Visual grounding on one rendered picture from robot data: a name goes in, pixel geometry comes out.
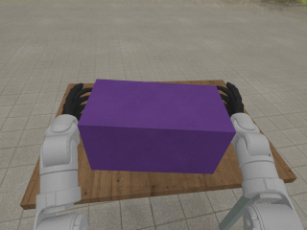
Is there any robot right upper arm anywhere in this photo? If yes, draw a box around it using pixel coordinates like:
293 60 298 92
243 203 302 230

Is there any right robot forearm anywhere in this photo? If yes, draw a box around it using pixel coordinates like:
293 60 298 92
230 112 304 230

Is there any table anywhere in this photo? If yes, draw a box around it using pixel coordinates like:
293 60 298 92
20 80 297 230

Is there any right robot hand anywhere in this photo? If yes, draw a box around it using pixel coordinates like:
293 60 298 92
217 82 244 118

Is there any carton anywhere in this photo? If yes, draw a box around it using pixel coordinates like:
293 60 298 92
77 79 236 174

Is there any left robot forearm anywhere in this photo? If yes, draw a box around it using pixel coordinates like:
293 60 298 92
33 114 82 230

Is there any left robot hand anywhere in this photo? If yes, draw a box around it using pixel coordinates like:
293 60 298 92
61 83 93 121

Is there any robot left upper arm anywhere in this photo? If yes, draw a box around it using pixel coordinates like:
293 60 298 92
36 212 89 230

